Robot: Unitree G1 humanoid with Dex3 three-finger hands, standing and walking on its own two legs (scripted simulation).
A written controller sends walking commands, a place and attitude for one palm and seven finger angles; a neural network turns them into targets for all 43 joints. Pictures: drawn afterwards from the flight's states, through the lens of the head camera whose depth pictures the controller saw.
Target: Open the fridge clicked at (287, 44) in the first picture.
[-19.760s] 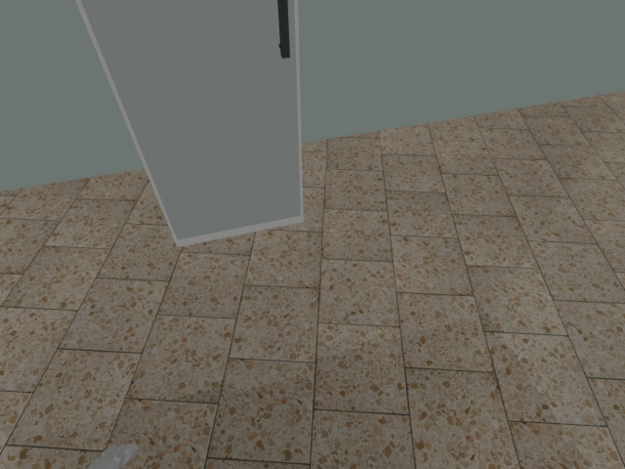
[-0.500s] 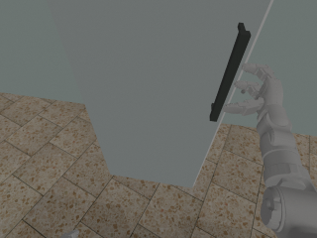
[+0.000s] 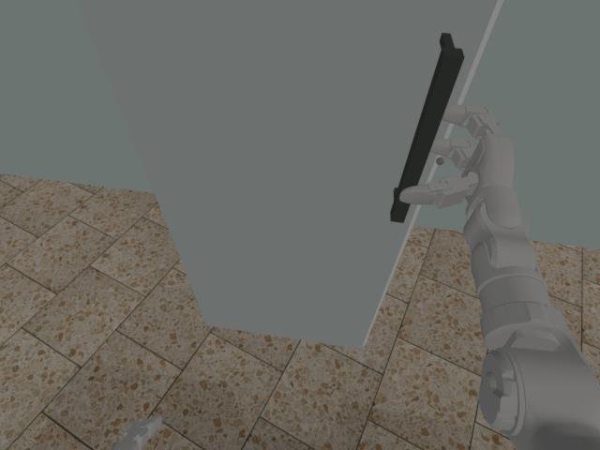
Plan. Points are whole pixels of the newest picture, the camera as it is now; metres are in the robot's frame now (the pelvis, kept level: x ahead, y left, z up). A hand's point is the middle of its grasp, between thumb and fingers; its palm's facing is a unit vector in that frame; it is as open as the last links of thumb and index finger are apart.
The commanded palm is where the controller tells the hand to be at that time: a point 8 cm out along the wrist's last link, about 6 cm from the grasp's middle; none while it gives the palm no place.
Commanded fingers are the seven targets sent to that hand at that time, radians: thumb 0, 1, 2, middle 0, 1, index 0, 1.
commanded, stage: slide the fingers in behind the handle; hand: right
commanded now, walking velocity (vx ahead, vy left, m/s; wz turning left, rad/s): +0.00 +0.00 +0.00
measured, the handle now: (418, 141) +0.51 -0.11 +0.16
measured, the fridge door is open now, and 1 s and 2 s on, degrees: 0 0 0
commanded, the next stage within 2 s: grip the handle and tug to test in 1.08 s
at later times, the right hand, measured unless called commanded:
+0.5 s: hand (423, 162) +0.46 -0.11 +0.16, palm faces +0.06 +1.00 +0.03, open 14.0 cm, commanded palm +0.43 -0.16 +0.17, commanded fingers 0.00 0.50 -0.30 0.30 1.20 0.30 1.20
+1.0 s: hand (416, 159) +0.46 -0.10 +0.16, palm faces +0.05 +1.00 +0.01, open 13.9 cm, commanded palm +0.43 -0.15 +0.17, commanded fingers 0.00 0.50 -0.30 0.30 1.20 0.30 1.20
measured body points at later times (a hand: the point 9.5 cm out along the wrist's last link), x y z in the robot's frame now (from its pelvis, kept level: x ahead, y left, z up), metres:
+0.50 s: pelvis +0.01 +0.01 +0.00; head +0.02 +0.02 +0.45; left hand +0.09 +0.27 -0.11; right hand +0.45 -0.16 +0.17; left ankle -0.01 +0.12 -0.73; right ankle +0.03 -0.11 -0.73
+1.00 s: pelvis +0.01 +0.01 +0.00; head +0.03 +0.02 +0.45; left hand +0.09 +0.26 -0.12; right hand +0.46 -0.15 +0.17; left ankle -0.01 +0.12 -0.73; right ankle +0.03 -0.11 -0.73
